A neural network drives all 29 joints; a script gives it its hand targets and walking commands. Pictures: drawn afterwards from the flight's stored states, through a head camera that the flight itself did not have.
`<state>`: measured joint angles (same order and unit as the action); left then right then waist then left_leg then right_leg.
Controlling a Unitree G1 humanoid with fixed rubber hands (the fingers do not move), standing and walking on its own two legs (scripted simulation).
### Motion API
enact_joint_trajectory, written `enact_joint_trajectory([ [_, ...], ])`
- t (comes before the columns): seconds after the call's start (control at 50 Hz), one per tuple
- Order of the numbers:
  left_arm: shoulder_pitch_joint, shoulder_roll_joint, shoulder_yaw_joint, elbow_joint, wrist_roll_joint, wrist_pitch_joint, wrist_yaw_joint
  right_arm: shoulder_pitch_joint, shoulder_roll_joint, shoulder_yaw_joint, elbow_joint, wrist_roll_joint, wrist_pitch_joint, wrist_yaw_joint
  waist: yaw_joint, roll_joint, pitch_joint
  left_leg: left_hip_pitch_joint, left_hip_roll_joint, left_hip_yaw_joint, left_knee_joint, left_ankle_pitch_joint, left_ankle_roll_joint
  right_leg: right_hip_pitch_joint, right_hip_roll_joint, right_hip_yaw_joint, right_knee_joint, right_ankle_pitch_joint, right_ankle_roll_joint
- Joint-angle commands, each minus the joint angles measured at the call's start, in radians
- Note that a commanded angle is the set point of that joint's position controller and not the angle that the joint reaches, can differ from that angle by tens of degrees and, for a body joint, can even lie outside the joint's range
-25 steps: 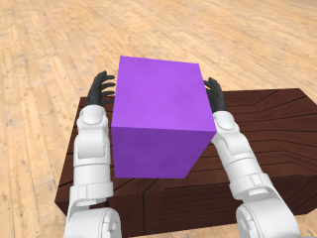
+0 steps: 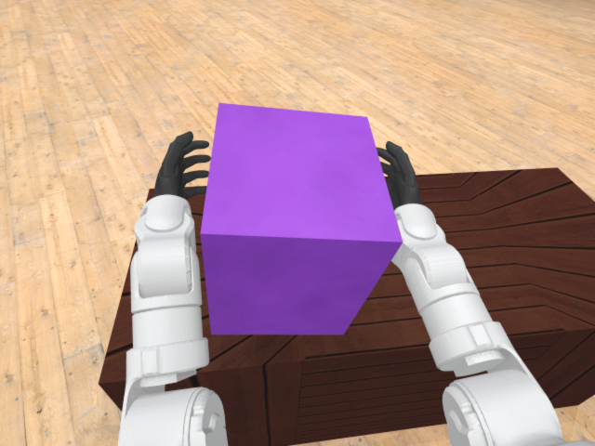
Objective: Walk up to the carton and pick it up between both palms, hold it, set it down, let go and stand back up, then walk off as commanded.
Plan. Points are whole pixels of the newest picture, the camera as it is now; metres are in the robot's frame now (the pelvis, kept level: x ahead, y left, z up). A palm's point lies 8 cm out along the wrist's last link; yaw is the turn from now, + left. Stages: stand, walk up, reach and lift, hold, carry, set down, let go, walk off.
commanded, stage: hold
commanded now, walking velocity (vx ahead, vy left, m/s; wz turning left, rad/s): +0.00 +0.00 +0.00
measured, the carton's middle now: (286, 229) +0.37 +0.02 +0.11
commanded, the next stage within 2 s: none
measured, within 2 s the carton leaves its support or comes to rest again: neither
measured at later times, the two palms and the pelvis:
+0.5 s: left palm (167, 196) +0.35 +0.16 +0.19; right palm (400, 202) +0.35 -0.13 +0.17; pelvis +0.00 +0.01 +0.00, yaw +0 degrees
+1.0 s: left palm (167, 192) +0.35 +0.16 +0.20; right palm (402, 198) +0.36 -0.13 +0.18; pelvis +0.00 +0.01 +0.00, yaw +0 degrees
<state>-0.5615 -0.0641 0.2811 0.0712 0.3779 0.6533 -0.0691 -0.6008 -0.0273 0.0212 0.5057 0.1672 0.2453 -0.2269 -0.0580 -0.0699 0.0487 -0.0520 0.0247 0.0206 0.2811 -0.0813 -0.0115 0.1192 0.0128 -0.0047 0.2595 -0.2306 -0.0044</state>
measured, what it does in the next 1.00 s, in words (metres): stands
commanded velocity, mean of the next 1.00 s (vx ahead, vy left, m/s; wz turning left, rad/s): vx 0.00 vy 0.00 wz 0.00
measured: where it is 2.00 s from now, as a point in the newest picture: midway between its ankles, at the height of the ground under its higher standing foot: outside the picture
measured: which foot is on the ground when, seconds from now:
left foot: down 0.00-1.00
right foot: down 0.00-1.00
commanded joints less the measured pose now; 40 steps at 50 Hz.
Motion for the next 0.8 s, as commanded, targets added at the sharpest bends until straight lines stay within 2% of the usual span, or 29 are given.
enact_joint_trajectory([
  [0.0, -0.462, -0.471, -0.406, -0.002, -0.114, -0.003, -0.157, -0.688, 0.503, 0.324, -0.297, 0.041, -0.075, 0.092, 0.000, 0.049, -0.291, 0.332, -0.040, 0.048, 0.030, 0.125, 0.037, -0.215, 0.021, -0.076, -0.062, 0.244, 0.079],
  [0.1, -0.494, -0.488, -0.429, -0.036, -0.130, 0.006, -0.156, -0.732, 0.509, 0.332, -0.328, 0.059, -0.078, 0.090, -0.006, 0.057, -0.308, 0.339, -0.042, 0.047, 0.038, 0.152, 0.034, -0.204, 0.026, -0.081, -0.055, 0.264, 0.077],
  [0.12, -0.490, -0.472, -0.411, -0.021, -0.118, 0.007, -0.155, -0.706, 0.499, 0.327, -0.297, 0.055, -0.067, 0.092, -0.001, 0.074, -0.288, 0.338, -0.041, 0.047, 0.034, 0.133, 0.031, -0.215, 0.024, -0.077, -0.058, 0.244, 0.075],
  [0.16, -0.454, -0.467, -0.391, 0.004, -0.098, 0.026, -0.160, -0.689, 0.477, 0.307, -0.274, 0.046, -0.056, 0.094, -0.006, 0.059, -0.244, 0.324, -0.042, 0.050, 0.020, 0.098, 0.038, -0.216, 0.022, -0.079, -0.070, 0.207, 0.074],
  [0.18, -0.462, -0.476, -0.401, -0.023, -0.104, 0.023, -0.163, -0.675, 0.483, 0.298, -0.271, 0.041, -0.057, 0.096, -0.017, 0.077, -0.250, 0.333, -0.041, 0.049, 0.016, 0.111, 0.031, -0.220, 0.024, -0.082, -0.069, 0.211, 0.069],
  [0.22, -0.466, -0.486, -0.434, -0.066, -0.126, 0.018, -0.156, -0.700, 0.489, 0.327, -0.330, 0.062, -0.067, 0.094, -0.017, 0.070, -0.309, 0.360, -0.042, 0.050, 0.037, 0.185, 0.024, -0.205, 0.032, -0.086, -0.057, 0.272, 0.071],
  [0.24, -0.485, -0.480, -0.437, -0.055, -0.126, 0.017, -0.152, -0.719, 0.493, 0.341, -0.335, 0.071, -0.069, 0.091, -0.008, 0.076, -0.309, 0.356, -0.045, 0.050, 0.044, 0.181, 0.024, -0.207, 0.029, -0.083, -0.054, 0.265, 0.072],
  [0.26, -0.490, -0.494, -0.461, -0.091, -0.141, 0.013, -0.148, -0.721, 0.489, 0.340, -0.358, 0.069, -0.078, 0.092, -0.012, 0.083, -0.337, 0.371, -0.041, 0.044, 0.048, 0.201, 0.022, -0.208, 0.032, -0.088, -0.053, 0.286, 0.070],
  [0.28, -0.491, -0.483, -0.445, -0.059, -0.123, 0.016, -0.147, -0.708, 0.480, 0.329, -0.321, 0.059, -0.069, 0.093, -0.019, 0.084, -0.300, 0.361, -0.037, 0.041, 0.047, 0.173, 0.021, -0.225, 0.032, -0.092, -0.056, 0.254, 0.071],
  [0.34, -0.466, -0.481, -0.434, -0.054, -0.118, 0.026, -0.150, -0.689, 0.480, 0.321, -0.321, 0.050, -0.061, 0.094, -0.019, 0.075, -0.287, 0.355, -0.037, 0.045, 0.033, 0.134, 0.024, -0.225, 0.027, -0.086, -0.065, 0.222, 0.066],
  [0.4, -0.465, -0.471, -0.417, -0.037, -0.109, 0.033, -0.155, -0.698, 0.468, 0.313, -0.308, 0.054, -0.063, 0.097, -0.014, 0.066, -0.276, 0.351, -0.037, 0.048, 0.032, 0.153, 0.028, -0.221, 0.031, -0.087, -0.064, 0.226, 0.066],
  [0.42, -0.468, -0.483, -0.430, -0.053, -0.119, 0.029, -0.151, -0.713, 0.480, 0.324, -0.335, 0.059, -0.068, 0.097, -0.010, 0.063, -0.298, 0.355, -0.038, 0.048, 0.040, 0.167, 0.026, -0.211, 0.032, -0.088, -0.057, 0.244, 0.067],
  [0.44, -0.479, -0.490, -0.436, -0.067, -0.125, 0.025, -0.150, -0.718, 0.480, 0.332, -0.347, 0.058, -0.072, 0.098, -0.018, 0.059, -0.319, 0.363, -0.036, 0.045, 0.044, 0.182, 0.027, -0.209, 0.035, -0.093, -0.053, 0.252, 0.069],
  [0.48, -0.481, -0.490, -0.451, -0.083, -0.135, 0.022, -0.143, -0.725, 0.474, 0.345, -0.362, 0.072, -0.077, 0.096, -0.012, 0.077, -0.342, 0.380, -0.035, 0.042, 0.054, 0.213, 0.023, -0.212, 0.039, -0.091, -0.051, 0.270, 0.067],
  [0.52, -0.479, -0.480, -0.446, -0.056, -0.125, 0.023, -0.142, -0.722, 0.477, 0.346, -0.353, 0.069, -0.073, 0.094, -0.014, 0.077, -0.325, 0.368, -0.037, 0.042, 0.054, 0.192, 0.024, -0.221, 0.035, -0.094, -0.052, 0.265, 0.070],
  [0.58, -0.500, -0.470, -0.418, -0.045, -0.111, 0.026, -0.145, -0.698, 0.465, 0.309, -0.273, 0.046, -0.059, 0.103, -0.015, 0.069, -0.265, 0.349, -0.030, 0.045, 0.028, 0.106, 0.033, -0.252, 0.033, -0.093, -0.064, 0.166, 0.064],
  [0.6, -0.504, -0.481, -0.416, -0.038, -0.111, 0.024, -0.145, -0.707, 0.471, 0.299, -0.286, 0.042, -0.067, 0.107, -0.013, 0.076, -0.268, 0.348, -0.031, 0.051, 0.023, 0.093, 0.031, -0.259, 0.034, -0.098, -0.065, 0.144, 0.060],
  [0.62, -0.503, -0.481, -0.415, -0.041, -0.110, 0.026, -0.145, -0.726, 0.476, 0.304, -0.302, 0.045, -0.071, 0.110, -0.001, 0.074, -0.285, 0.340, -0.032, 0.052, 0.026, 0.108, 0.030, -0.246, 0.034, -0.091, -0.064, 0.155, 0.059],
  [0.68, -0.487, -0.492, -0.425, -0.026, -0.119, 0.027, -0.144, -0.732, 0.478, 0.299, -0.312, 0.043, -0.077, 0.107, -0.019, 0.072, -0.308, 0.354, -0.034, 0.045, 0.031, 0.122, 0.029, -0.233, 0.032, -0.090, -0.066, 0.180, 0.060],
  [0.7, -0.496, -0.488, -0.426, -0.030, -0.111, 0.026, -0.144, -0.712, 0.467, 0.294, -0.272, 0.041, -0.072, 0.108, -0.017, 0.077, -0.284, 0.352, -0.033, 0.045, 0.028, 0.118, 0.030, -0.238, 0.031, -0.092, -0.066, 0.174, 0.063],
  [0.76, -0.507, -0.474, -0.402, -0.013, -0.104, 0.025, -0.150, -0.735, 0.474, 0.290, -0.273, 0.036, -0.071, 0.109, -0.012, 0.058, -0.277, 0.337, -0.035, 0.050, 0.022, 0.101, 0.036, -0.229, 0.030, -0.090, -0.067, 0.164, 0.063],
  [0.78, -0.504, -0.478, -0.406, -0.017, -0.111, 0.023, -0.151, -0.722, 0.480, 0.290, -0.273, 0.035, -0.074, 0.109, -0.011, 0.070, -0.285, 0.332, -0.037, 0.050, 0.019, 0.098, 0.037, -0.225, 0.025, -0.088, -0.065, 0.170, 0.065],
])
